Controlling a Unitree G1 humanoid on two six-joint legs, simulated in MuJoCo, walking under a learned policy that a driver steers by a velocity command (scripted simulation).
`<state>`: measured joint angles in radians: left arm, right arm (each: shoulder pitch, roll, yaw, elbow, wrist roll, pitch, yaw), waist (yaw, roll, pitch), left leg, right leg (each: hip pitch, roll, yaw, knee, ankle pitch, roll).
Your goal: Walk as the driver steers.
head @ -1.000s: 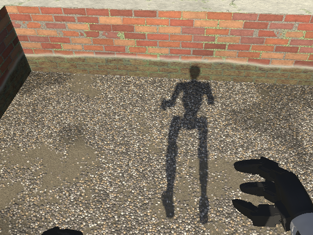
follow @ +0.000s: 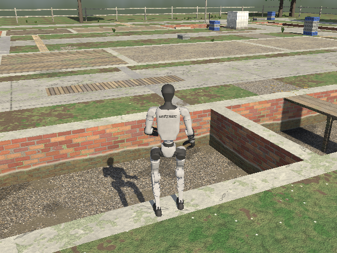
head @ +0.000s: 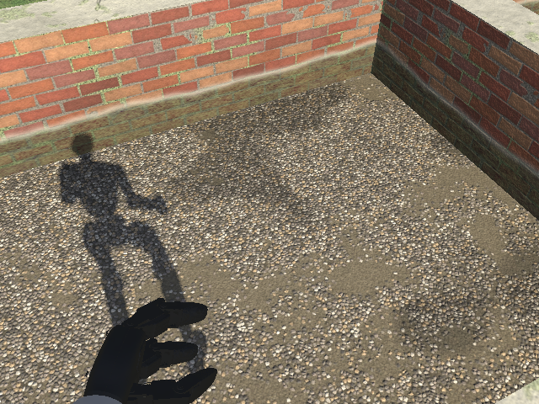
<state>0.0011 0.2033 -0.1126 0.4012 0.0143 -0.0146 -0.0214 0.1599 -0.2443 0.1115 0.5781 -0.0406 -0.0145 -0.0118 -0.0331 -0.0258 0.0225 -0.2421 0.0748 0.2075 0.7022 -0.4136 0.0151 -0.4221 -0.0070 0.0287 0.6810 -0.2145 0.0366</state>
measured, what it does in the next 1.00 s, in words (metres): steps on the spot, turning left: right foot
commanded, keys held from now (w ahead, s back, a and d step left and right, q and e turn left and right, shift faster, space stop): w+q+shift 0.30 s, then q+shift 0.50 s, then shift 0.04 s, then e+shift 0.16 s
